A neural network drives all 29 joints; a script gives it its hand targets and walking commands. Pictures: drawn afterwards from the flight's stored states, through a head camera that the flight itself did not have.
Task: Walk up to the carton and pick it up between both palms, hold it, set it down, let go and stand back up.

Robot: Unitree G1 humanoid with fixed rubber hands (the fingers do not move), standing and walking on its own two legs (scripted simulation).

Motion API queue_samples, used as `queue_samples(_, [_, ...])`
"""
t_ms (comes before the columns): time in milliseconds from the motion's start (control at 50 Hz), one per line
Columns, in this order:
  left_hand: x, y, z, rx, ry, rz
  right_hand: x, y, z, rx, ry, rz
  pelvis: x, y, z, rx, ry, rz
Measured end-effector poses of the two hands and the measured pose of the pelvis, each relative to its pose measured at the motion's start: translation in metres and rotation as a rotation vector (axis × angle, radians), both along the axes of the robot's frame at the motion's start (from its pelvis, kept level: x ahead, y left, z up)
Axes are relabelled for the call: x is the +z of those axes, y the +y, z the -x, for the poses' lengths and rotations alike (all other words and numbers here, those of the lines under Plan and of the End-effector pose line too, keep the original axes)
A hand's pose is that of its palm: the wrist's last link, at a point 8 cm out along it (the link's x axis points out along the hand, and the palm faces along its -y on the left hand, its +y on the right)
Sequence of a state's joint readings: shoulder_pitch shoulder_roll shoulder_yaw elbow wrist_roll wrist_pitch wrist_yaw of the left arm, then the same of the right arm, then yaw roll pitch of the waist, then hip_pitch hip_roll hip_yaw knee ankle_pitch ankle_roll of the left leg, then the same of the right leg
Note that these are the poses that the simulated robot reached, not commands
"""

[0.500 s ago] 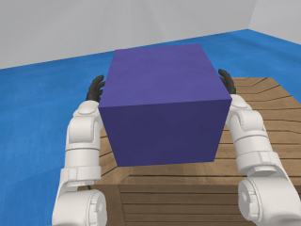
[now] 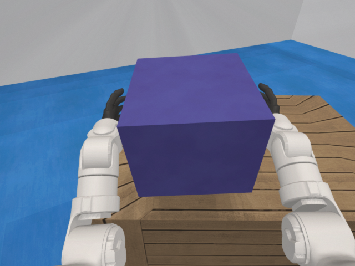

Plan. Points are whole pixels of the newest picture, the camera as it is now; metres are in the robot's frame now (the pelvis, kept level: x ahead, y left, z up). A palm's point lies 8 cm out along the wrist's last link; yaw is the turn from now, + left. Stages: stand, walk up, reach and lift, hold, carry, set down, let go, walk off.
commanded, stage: hold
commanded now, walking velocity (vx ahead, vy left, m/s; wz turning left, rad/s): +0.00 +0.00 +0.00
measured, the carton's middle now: (190, 121) +0.39 -0.01 +0.19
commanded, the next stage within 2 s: none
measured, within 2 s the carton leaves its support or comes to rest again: neither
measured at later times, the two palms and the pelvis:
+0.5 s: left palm (113, 123) +0.35 +0.16 +0.20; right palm (269, 119) +0.36 -0.18 +0.21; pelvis +0.00 +0.00 +0.00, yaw +0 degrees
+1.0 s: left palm (112, 125) +0.36 +0.17 +0.20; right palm (265, 119) +0.37 -0.18 +0.20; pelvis +0.00 +0.00 +0.00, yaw +0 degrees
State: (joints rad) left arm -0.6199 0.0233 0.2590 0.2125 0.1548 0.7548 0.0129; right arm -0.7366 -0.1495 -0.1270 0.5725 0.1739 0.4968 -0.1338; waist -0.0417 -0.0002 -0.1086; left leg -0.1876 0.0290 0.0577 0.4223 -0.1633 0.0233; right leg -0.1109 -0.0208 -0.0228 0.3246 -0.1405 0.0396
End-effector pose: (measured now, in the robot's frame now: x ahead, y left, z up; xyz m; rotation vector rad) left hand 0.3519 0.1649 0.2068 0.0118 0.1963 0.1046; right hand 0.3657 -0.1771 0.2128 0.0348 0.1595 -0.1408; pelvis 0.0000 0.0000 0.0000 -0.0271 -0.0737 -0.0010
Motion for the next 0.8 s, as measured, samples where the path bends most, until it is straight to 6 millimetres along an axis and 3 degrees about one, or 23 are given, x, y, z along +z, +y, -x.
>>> queue_samples(260, [-0.015,0.001,-0.007,0.004,0.044,0.001,-0.014,0.001,-0.008,0.003,0.044,-0.002,0.000,0.000,0.000,0.000,-0.001,0.000])
queue_samples(600, [0.003,-0.001,0.004,-0.002,-0.009,0.000,0.003,-0.001,0.005,-0.004,-0.009,0.001,0.000,0.000,0.001,0.000,-0.002,0.000])
queue_samples(800, [-0.010,0.004,0.002,0.011,0.032,0.007,-0.005,0.004,-0.003,0.013,0.033,-0.001,0.000,0.000,0.006,0.000,-0.010,0.000])
